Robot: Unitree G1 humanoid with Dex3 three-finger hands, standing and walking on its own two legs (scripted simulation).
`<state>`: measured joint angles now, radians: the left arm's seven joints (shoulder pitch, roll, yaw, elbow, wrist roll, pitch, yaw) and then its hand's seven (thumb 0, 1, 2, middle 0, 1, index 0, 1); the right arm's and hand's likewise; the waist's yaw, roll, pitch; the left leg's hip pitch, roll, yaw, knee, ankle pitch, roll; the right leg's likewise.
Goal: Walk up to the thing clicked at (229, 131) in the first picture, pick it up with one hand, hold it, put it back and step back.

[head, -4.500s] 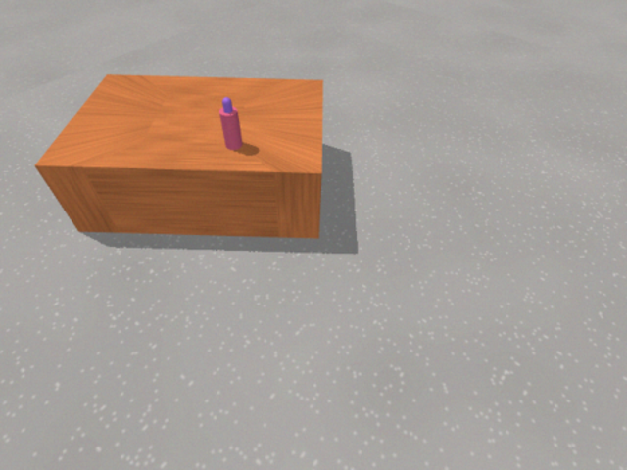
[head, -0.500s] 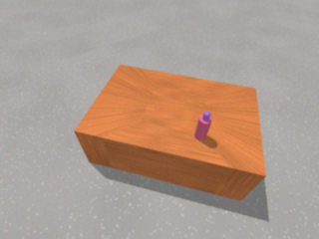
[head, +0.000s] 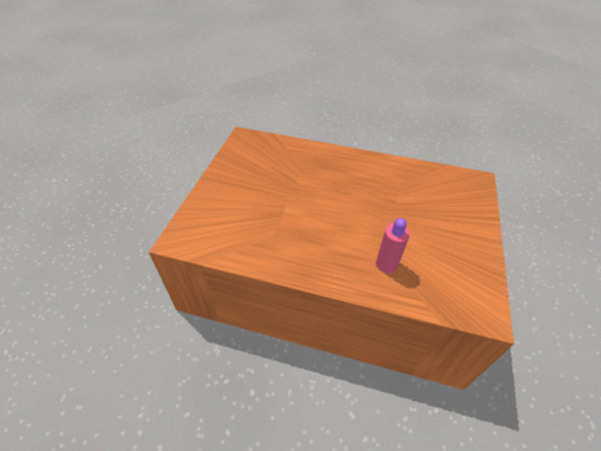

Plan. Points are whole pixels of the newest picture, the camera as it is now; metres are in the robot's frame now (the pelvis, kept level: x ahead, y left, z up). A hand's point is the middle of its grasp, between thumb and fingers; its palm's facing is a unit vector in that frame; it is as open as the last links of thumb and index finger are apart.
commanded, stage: stand
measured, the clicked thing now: (393, 243) +0.70 -0.26 -0.32
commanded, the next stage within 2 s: none
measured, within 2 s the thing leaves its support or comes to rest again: neither
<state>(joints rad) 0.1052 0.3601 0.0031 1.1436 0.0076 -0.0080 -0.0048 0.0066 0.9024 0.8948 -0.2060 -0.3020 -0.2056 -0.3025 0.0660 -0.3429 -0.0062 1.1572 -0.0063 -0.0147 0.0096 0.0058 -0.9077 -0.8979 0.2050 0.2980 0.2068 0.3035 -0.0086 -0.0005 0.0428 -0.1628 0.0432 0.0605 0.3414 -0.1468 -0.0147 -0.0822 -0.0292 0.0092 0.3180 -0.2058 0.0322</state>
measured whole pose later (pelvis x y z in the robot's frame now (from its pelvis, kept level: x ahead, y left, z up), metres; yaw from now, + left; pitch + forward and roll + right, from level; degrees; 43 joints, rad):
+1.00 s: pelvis +0.01 +0.00 +0.00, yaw +1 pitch -2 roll +0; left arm 0.13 0.36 0.00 1.13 0.01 0.00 0.00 0.01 0.90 0.89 -0.21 -0.30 -0.21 -0.30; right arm 0.08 -0.34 -0.01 1.15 0.00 -0.01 0.01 0.01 -0.91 -0.90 0.21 0.30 0.21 0.30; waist -0.01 0.00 0.04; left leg -0.14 0.03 0.05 0.33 -0.15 -0.01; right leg -0.05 -0.04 -0.01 0.30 -0.21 0.04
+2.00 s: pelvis +0.01 +0.00 +0.00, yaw +1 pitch -2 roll +0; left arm 0.13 0.36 0.00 1.11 0.01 0.00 0.00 0.01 0.90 0.89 -0.21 -0.30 -0.21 -0.30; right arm 0.09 -0.35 -0.01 1.14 -0.01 -0.01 0.00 0.01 -0.91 -0.90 0.20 0.30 0.21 0.30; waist 0.00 0.00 0.04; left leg -0.14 0.03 0.04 0.33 -0.16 -0.01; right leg -0.04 -0.04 -0.01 0.29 -0.22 0.04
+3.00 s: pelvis +0.19 +0.06 -0.03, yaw -8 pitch -4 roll -1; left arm 0.24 0.40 0.04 0.85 0.02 -0.06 -0.01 0.01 0.90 0.89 -0.21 -0.30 -0.21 -0.30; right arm 0.33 -0.39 -0.06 0.85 -0.01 0.01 0.03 0.01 -0.91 -0.90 0.21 0.30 0.21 0.30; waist -0.03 0.06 0.13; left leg -0.19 0.03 0.05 0.90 -0.54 0.03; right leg -0.35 0.02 -0.02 0.63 -0.21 -0.03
